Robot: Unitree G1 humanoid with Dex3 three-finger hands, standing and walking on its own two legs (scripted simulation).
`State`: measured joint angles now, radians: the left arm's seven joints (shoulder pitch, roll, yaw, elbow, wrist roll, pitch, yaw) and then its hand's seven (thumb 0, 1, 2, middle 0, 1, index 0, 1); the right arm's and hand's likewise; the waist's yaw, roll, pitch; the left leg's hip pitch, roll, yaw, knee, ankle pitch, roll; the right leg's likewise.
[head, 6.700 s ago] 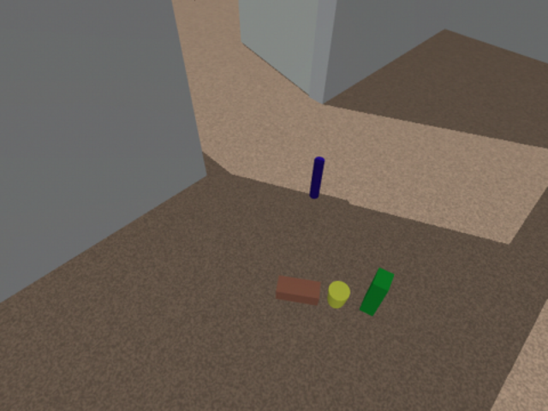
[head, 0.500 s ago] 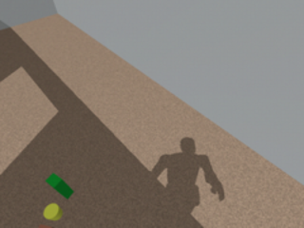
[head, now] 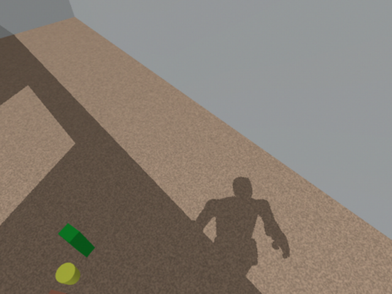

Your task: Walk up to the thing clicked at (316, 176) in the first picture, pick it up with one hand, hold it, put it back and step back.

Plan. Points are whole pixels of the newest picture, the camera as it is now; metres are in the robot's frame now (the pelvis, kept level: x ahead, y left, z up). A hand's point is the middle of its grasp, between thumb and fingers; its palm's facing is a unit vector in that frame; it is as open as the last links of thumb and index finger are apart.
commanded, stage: walk up
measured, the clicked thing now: out of the picture +0.29 +1.13 -0.66
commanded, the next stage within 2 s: stand in 1.86 s
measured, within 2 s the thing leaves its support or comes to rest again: neither
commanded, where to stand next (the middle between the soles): +0.34 +0.01 m, yaw -1 degrees
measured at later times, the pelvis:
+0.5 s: pelvis +0.11 -0.04 -0.01, yaw +6 degrees
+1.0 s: pelvis +0.25 -0.04 -0.04, yaw +14 degrees
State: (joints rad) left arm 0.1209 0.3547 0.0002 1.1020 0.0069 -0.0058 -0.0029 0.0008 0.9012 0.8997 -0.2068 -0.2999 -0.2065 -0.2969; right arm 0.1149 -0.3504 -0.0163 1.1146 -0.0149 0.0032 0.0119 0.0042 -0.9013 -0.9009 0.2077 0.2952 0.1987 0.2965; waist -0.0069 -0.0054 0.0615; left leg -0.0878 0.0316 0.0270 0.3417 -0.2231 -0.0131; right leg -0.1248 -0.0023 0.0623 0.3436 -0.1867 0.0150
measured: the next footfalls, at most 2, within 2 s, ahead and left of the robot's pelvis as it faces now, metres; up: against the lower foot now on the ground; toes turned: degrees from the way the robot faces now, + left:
left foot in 0.60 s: +0.27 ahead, +0.11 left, +0.00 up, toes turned +13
right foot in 0.94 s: +0.39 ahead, -0.14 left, +0.00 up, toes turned +16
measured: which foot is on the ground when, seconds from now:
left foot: down 0.00-0.24, up 0.26-0.58, down 0.60-0.96, up 0.98-1.00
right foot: down 0.00-0.62, up 0.64-0.92, down 0.94-1.00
